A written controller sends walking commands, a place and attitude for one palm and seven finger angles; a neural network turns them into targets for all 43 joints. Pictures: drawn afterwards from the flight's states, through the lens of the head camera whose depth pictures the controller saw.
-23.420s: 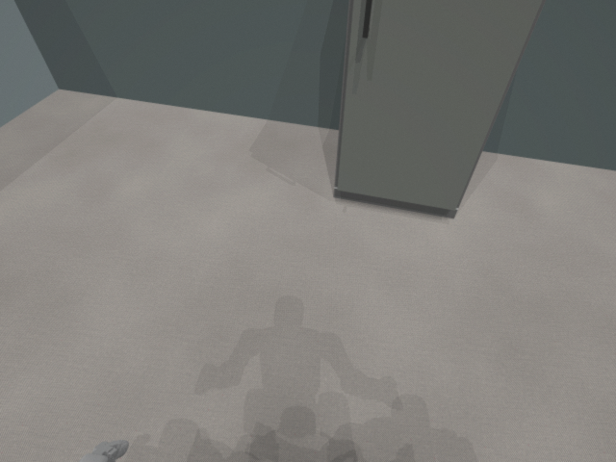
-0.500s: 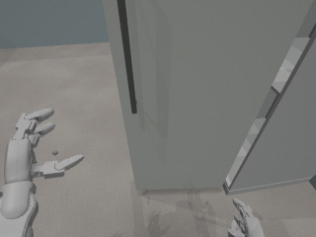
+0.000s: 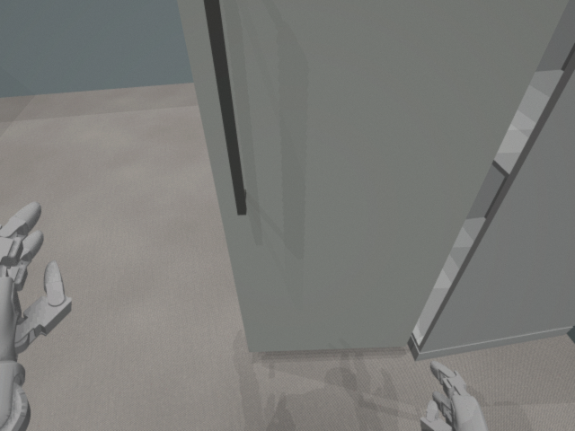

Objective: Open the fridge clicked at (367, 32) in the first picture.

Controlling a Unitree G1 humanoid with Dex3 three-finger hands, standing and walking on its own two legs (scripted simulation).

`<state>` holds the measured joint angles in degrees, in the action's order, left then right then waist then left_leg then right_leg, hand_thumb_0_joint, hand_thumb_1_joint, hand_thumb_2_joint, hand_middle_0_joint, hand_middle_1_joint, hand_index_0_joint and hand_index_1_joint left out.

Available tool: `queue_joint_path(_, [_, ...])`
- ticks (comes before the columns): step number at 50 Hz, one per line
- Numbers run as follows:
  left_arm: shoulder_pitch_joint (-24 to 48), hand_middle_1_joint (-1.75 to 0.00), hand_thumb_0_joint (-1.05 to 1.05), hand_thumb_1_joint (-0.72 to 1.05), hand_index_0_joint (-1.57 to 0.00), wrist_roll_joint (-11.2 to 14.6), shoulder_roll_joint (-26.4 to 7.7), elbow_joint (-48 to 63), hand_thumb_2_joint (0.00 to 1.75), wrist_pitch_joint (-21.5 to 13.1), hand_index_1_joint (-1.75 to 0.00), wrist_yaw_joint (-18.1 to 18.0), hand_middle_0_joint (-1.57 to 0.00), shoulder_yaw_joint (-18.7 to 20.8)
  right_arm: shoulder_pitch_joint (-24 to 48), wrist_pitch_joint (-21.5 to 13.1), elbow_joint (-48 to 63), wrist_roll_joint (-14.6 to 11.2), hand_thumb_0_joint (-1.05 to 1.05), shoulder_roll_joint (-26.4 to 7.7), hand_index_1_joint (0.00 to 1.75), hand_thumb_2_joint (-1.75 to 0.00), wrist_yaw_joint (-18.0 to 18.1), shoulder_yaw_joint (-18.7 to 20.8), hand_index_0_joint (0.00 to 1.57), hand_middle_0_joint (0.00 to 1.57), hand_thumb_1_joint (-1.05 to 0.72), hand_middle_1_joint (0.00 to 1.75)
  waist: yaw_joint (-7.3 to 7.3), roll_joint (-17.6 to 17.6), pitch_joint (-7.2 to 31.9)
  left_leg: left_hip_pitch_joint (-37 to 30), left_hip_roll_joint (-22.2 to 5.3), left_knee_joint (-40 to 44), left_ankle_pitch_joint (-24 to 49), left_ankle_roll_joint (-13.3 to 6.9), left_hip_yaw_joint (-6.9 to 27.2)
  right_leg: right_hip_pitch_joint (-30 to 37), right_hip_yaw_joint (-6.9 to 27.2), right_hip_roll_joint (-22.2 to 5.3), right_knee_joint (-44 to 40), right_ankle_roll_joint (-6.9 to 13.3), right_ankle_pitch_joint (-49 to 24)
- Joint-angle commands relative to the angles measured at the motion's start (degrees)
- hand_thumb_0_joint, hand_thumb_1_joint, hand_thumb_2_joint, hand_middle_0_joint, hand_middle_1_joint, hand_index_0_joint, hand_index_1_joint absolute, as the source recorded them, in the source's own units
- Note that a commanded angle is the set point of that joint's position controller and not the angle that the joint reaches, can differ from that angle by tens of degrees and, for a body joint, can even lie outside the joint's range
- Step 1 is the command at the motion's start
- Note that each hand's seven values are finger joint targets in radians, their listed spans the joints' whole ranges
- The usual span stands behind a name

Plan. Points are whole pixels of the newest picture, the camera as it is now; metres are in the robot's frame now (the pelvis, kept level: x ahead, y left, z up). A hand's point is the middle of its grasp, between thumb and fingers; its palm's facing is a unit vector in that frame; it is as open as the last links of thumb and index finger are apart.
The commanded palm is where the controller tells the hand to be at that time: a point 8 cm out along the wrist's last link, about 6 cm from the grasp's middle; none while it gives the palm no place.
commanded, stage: draw the hand back to the body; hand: left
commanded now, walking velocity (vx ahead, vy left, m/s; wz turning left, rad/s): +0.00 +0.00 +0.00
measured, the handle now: (226, 87) +0.51 +0.17 +0.26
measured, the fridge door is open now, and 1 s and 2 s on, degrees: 82 82 82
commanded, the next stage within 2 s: step back with the hand held close in 0.20 s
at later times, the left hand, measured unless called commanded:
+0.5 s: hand (64, 296) +0.19 +0.27 +0.17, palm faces +0.46 -0.78 -0.43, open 7.4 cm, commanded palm +0.12 +0.30 +0.18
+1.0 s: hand out of the picture +0.09 +0.29 +0.16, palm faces +0.50 -0.74 -0.45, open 7.4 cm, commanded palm +0.02 +0.32 +0.18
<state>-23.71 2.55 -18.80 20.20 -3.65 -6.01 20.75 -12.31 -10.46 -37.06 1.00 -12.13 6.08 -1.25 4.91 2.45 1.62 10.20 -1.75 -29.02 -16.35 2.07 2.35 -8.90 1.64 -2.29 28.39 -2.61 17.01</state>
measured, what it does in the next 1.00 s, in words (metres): shifts its weight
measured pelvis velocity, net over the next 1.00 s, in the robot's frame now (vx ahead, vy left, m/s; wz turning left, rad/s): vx -0.10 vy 0.01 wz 0.05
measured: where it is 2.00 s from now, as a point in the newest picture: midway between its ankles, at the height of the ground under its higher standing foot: outside the picture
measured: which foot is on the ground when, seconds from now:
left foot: down 0.00-1.00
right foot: down 0.00-1.00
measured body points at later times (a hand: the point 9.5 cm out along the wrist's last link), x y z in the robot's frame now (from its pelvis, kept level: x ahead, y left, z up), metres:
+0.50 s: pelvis -0.02 +0.00 +0.00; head -0.02 -0.01 +0.45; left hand +0.16 +0.31 +0.19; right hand +0.17 -0.23 -0.08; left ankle -0.01 +0.15 -0.74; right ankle -0.02 -0.15 -0.74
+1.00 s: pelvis -0.10 +0.01 -0.02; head -0.10 +0.02 +0.43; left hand +0.06 +0.32 +0.19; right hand +0.07 -0.21 -0.09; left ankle -0.01 +0.15 -0.73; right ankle -0.02 -0.15 -0.74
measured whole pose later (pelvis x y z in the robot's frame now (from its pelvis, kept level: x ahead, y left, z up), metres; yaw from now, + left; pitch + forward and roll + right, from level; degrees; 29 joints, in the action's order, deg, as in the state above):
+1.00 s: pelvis -0.10 +0.01 -0.02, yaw +3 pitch -2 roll -2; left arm -27.3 0.0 -23.2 25.5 -15.9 -8.5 25.3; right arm -14.7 -7.5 -32.3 -0.3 -11.3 4.9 -0.8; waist 0.1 0.3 -2.1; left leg 24.6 -2.1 -37.7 -13.5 0.2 3.3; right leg -20.3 2.2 -0.8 33.5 -3.6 11.0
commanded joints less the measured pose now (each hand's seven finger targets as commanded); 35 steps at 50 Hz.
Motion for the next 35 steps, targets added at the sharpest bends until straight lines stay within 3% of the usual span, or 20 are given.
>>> queue_joint_path(1, [7.50, -0.30, 0.00, 0.90, -0.20, 0.18, -10.95, 11.81, 0.90, -3.52, -0.30, -0.63, -0.20, 5.10, 7.39, -2.81, 9.42, -0.34, 0.00, -5.47, 0.30, -0.90, 0.73, 2.11, 0.20, 0.20, -0.90, 0.30, -0.83, -0.53, 3.57, -1.03, 1.79, 4.99, 11.45, -3.19, -5.09, -0.85, -4.69, 2.70, -4.35, 1.75, -11.29])
queue_joint_path(4, [6.80, -0.30, 0.00, 0.90, -0.20, 0.15, -12.78, 12.86, 0.90, -3.87, -0.30, -0.91, -0.20, 6.76, 7.72, -3.34, 9.18, -0.08, 0.00, -5.47, 0.30, -0.90, 0.88, 2.10, 0.20, 0.20, -0.90, 0.30, -0.29, 1.31, 4.48, -1.35, 1.92, 4.91, 11.91, -3.20, -5.15, -0.07, -4.55, 2.78, -4.74, 1.83, -12.15])
queue_joint_path(6, [7.32, -0.30, 0.00, 0.90, -0.20, -0.03, -12.26, 14.40, 0.90, -4.15, -0.30, -1.02, -0.20, 6.02, 7.86, -3.49, 9.26, -0.08, 0.00, -4.98, 0.30, -0.90, 0.81, 1.83, 0.20, 0.20, -0.90, 0.30, -0.36, 4.23, 4.69, -1.69, 2.04, 4.83, 12.37, -2.97, -5.31, 0.14, -4.53, 2.54, -4.35, 2.05, -12.45])
queue_joint_path(14, [6.01, -0.30, 0.00, 0.90, -0.20, 0.46, -11.20, 9.56, 0.90, -4.06, -0.30, -0.58, -0.20, 5.96, 7.95, -3.37, 8.81, -0.38, 0.00, -5.14, 0.30, -0.90, 0.97, 2.05, 0.20, 0.20, -0.90, 0.30, -0.73, -1.26, 0.11, -0.46, 1.56, 5.43, 9.69, -3.07, -5.19, -2.04, -4.60, 2.99, -6.13, 1.53, -9.45])
queue_joint_path(16, [8.44, -0.30, 0.00, 0.90, -0.20, 0.34, -11.86, 13.44, 0.90, -4.60, -0.30, -0.65, -0.20, 6.06, 8.10, -3.40, 9.33, -0.35, 0.00, -5.07, 0.30, -0.90, 0.84, 1.96, 0.20, 0.20, -0.90, 0.30, -0.59, 1.81, 1.89, -1.27, 1.75, 5.62, 9.64, -3.01, -5.21, -1.18, -4.40, 2.68, -5.49, 1.70, -9.22])
queue_joint_path(17, [14.40, -0.30, 0.00, 0.90, -0.20, 0.48, -17.77, 16.42, 0.90, -7.80, -0.30, -1.22, -0.20, 11.92, 7.48, -2.20, 10.51, -0.87, 0.00, -7.00, 0.30, -0.90, -0.04, 2.09, 0.20, 0.20, -0.90, 0.30, -3.15, 1.52, -1.21, 2.18, 0.98, 2.36, 6.20, -3.88, -5.67, -4.57, -0.81, 0.11, -9.15, 2.26, -11.75])
queue_joint_path(18, [9.19, -0.30, 0.00, 0.90, -0.20, 0.49, -13.66, 11.54, 0.90, -8.44, -0.30, -0.74, -0.20, 8.43, 8.24, -1.41, 9.52, -0.84, 0.00, -6.03, 0.30, -0.90, -0.27, 1.90, 0.20, 0.20, -0.90, 0.30, -3.58, -2.47, -1.45, 2.32, 1.70, 0.24, 5.39, -3.92, -5.12, -6.18, 0.23, -1.17, -9.73, 2.63, -11.97])
queue_joint_path(19, [8.13, -0.30, 0.00, 0.90, -0.20, 0.31, -14.19, 11.71, 0.90, -8.78, -0.30, -0.60, -0.20, 8.77, 8.64, -0.92, 9.58, -0.69, 0.00, -6.28, 0.30, -0.90, -0.38, 2.22, 0.20, 0.20, -0.90, 0.30, -3.41, -3.13, -1.72, 2.23, 1.99, -0.47, 5.62, -3.78, -4.97, -7.02, 1.11, -1.76, -10.37, 2.97, -13.38])
queue_joint_path(20, [5.53, -0.30, 0.00, 0.90, -0.20, 0.28, -12.64, 10.54, 0.90, -9.05, -0.30, -0.43, -0.20, 7.50, 8.21, -0.23, 9.85, -0.77, 0.00, -5.81, 0.30, -0.90, -0.69, 2.12, 0.20, 0.20, -0.90, 0.30, -3.54, -5.16, -0.96, 2.46, 1.90, -0.97, 6.43, -3.63, -4.59, -6.61, 1.10, -2.41, -9.82, 3.20, -13.73])
queue_joint_path(22, [2.17, -0.30, 0.00, 0.90, -0.20, 0.37, -12.40, 10.92, 0.90, -9.89, -0.30, -0.67, -0.20, 7.80, 7.19, 0.87, 10.21, -0.86, 0.00, -6.45, 0.30, -0.90, -1.09, 2.81, 0.20, 0.20, -0.90, 0.30, -3.69, -4.05, 2.26, 2.25, 1.11, 0.05, 10.56, -3.29, -3.93, -4.53, -0.05, -2.28, -7.33, 3.11, -16.67])
queue_joint_path(25, [-1.81, -0.30, 0.00, 0.90, -0.20, 0.57, -13.60, 13.07, 0.90, -10.82, -0.30, -1.06, -0.20, 9.66, 6.93, 2.30, 11.44, -1.11, 0.00, -6.87, 0.30, -0.90, -1.14, 3.44, 0.20, 0.20, -0.90, 0.30, -3.59, -0.21, 6.10, 1.01, -0.39, 2.41, 19.92, -3.20, -3.44, -1.80, -2.09, -0.62, -3.34, 1.88, -22.43])
queue_joint_path(29, [-2.76, -0.30, 0.00, 0.90, -0.20, 0.78, -16.14, 16.30, 0.90, -11.21, -0.30, -1.72, -0.20, 12.15, 6.93, 4.02, 12.91, -1.27, 0.00, -7.07, 0.30, -0.90, -0.72, 3.87, 0.20, 0.20, -0.90, 0.30, -3.40, 0.89, 9.60, 0.84, -1.28, 3.37, 26.92, -3.01, -3.15, 0.72, -3.08, 0.77, -0.25, 0.88, -26.18])
queue_joint_path(31, [-3.70, -0.30, 0.00, 0.90, -0.20, 0.83, -15.47, 16.82, 0.90, -11.29, -0.30, -2.08, -0.20, 11.85, 6.65, 4.58, 13.56, -1.49, 0.00, -6.85, 0.30, -0.90, -0.69, 3.87, 0.20, 0.20, -0.90, 0.30, -3.49, 0.50, 9.97, 2.59, -1.77, 3.52, 26.18, -3.09, -3.06, 1.76, -2.94, 1.02, 0.42, 0.78, -26.24])
queue_joint_path(34, [-3.67, -0.30, 0.00, 0.90, -0.20, 0.59, -16.24, 17.37, 0.90, -11.53, -0.30, -2.65, -0.20, 12.25, 6.41, 4.65, 13.70, -1.42, 0.00, -7.24, 0.30, -0.90, -0.42, 4.08, 0.20, 0.20, -0.90, 0.30, -3.63, 1.73, 8.81, 6.58, -1.51, 4.48, 19.96, -3.14, -3.02, 2.55, -2.45, 1.18, 0.16, 0.63, -24.02])
queue_joint_path(35, [-3.99, -0.30, 0.00, 0.90, -0.20, 0.54, -15.03, 17.35, 0.90, -11.58, -0.30, -2.76, -0.20, 11.27, 6.13, 4.53, 13.93, -1.58, 0.00, -7.03, 0.30, -0.90, -0.50, 3.85, 0.20, 0.20, -0.90, 0.30, -3.82, 2.52, 7.78, 8.63, -1.64, 5.26, 16.91, -3.16, -2.83, 2.81, -2.58, 1.38, 0.47, 0.54, -21.80])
